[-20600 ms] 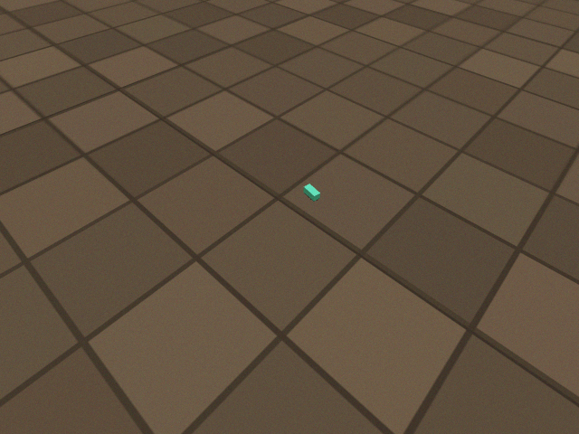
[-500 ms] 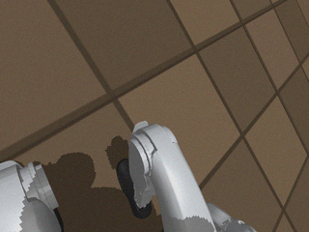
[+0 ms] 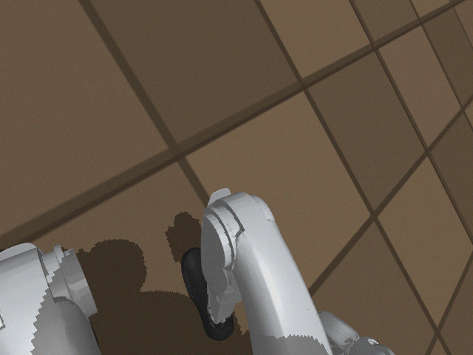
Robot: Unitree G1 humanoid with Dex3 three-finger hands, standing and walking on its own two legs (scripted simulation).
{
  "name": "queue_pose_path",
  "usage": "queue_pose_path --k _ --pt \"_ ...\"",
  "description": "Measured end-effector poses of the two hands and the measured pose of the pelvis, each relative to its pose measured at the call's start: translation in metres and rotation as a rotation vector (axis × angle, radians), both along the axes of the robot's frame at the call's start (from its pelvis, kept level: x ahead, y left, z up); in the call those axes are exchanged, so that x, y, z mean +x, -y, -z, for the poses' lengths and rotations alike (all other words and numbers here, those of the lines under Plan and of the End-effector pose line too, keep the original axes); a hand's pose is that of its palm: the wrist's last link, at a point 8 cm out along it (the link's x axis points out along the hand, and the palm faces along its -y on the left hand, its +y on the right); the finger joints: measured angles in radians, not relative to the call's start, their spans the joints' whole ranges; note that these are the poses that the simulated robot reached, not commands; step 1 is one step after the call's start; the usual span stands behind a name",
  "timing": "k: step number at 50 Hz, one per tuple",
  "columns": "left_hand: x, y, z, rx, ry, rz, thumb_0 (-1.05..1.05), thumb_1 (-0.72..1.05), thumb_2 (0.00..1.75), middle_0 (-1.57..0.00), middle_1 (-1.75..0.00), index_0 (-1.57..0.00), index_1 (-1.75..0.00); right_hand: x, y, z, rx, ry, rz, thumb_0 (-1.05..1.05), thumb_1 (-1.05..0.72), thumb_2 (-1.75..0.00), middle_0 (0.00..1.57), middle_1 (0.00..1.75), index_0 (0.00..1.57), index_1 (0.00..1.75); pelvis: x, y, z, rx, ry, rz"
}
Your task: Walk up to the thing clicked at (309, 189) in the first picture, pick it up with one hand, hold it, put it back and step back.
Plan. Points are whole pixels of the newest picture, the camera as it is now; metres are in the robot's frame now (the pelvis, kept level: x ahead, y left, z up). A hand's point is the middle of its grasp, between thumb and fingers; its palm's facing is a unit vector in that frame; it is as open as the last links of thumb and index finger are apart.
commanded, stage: settle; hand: left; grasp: from above
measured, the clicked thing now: out of the picture +0.43 +0.33 -0.28
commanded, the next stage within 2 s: lift in 0.64 s
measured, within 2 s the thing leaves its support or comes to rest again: leaves its support in 0.08 s
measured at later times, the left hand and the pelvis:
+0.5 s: hand out of the picture +0.40 +0.33 -0.15, palm faces -0.44 -0.14 -0.89, open 6.7 cm; pelvis +0.00 -0.01 +0.02, yaw +5 degrees
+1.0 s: hand out of the picture +0.38 +0.35 -0.09, palm faces -0.44 -0.14 -0.89, open 6.7 cm; pelvis -0.01 -0.01 +0.05, yaw +8 degrees
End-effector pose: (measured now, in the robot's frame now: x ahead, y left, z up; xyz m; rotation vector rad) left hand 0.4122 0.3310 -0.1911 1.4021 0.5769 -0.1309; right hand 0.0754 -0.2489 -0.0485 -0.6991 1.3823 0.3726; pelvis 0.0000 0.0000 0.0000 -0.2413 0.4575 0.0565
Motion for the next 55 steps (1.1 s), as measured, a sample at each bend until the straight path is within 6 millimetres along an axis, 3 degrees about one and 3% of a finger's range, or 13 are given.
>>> queue_pose_path --k 6,20,34,44,55 --pt "-0.005 -0.006 -0.012 0.008 0.026 0.000 0.01 0.46 0.13 -0.93 -0.21 -1.00 -0.20 0.003 0.002 0.005 0.009 0.011 0.049 0.00 -0.92 -0.90 0.20 0.30 0.20 0.30 0.003 0.000 0.000 0.006 -0.025 -0.006" --pt "-0.007 -0.010 -0.083 0.073 0.000 -0.010 0.01 0.48 0.03 -1.00 -0.13 -1.05 -0.12 0.026 0.010 0.019 0.079 0.108 0.192 0.00 -0.92 -0.90 0.20 0.30 0.20 0.30 0.003 0.003 -0.015 0.053 -0.099 -0.036" --pt "-0.007 -0.003 -0.111 0.037 -0.004 0.041 0.00 0.49 0.01 -1.02 -0.10 -1.07 -0.08 0.018 0.025 0.020 0.018 0.087 0.260 0.00 -0.92 -0.90 0.20 0.30 0.20 0.30 -0.003 0.011 -0.024 0.091 -0.095 -0.060" --pt "-0.009 -0.013 -0.138 0.059 0.014 0.023 0.00 0.48 0.01 -1.03 -0.09 -1.08 -0.06 0.018 0.018 0.012 0.003 0.095 0.306 0.00 -0.92 -0.90 0.20 0.30 0.20 0.30 -0.004 0.008 -0.038 0.088 -0.122 -0.071" --pt "-0.035 -0.018 -0.185 0.046 -0.042 0.015 -0.01 0.46 0.05 -1.03 -0.11 -1.07 -0.08 0.029 0.012 -0.016 0.020 0.137 0.352 0.00 -0.92 -0.90 0.20 0.30 0.20 0.30 -0.007 0.006 -0.072 0.093 -0.137 -0.088"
